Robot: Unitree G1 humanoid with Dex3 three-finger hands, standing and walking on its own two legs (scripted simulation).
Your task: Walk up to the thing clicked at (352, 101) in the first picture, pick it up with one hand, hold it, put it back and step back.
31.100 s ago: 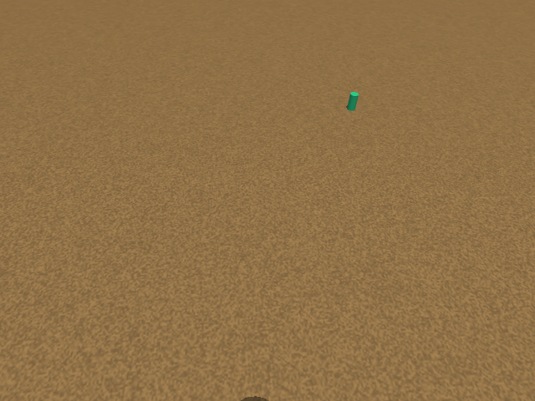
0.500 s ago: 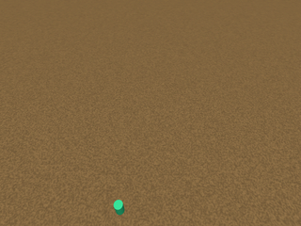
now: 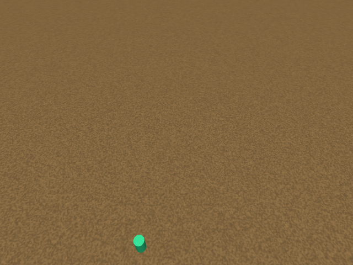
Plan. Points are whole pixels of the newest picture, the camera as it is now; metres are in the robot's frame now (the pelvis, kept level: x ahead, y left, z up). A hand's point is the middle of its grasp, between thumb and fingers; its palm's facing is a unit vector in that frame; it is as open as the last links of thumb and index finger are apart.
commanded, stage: stand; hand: left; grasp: from above
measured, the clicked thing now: (140, 243) +0.38 +0.18 -0.73
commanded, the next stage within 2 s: step back in 0.74 s
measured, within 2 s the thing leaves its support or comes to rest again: neither
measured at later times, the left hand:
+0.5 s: hand out of the picture +0.07 +0.24 -0.16, palm faces +0.01 -0.94 -0.33, open 7.3 cm
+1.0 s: hand out of the picture +0.08 +0.29 -0.17, palm faces -0.02 -0.92 -0.38, open 7.3 cm
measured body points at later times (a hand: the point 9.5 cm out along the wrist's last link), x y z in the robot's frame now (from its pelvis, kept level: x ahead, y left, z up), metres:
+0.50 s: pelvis +0.00 +0.00 +0.00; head +0.01 -0.01 +0.45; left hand +0.07 +0.29 -0.13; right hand +0.07 -0.30 -0.14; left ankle +0.00 +0.14 -0.75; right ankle +0.00 -0.13 -0.75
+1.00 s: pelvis -0.04 +0.02 -0.02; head +0.02 +0.03 +0.42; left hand +0.08 +0.34 -0.15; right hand +0.04 -0.31 -0.14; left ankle -0.04 +0.13 -0.74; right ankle +0.00 -0.13 -0.75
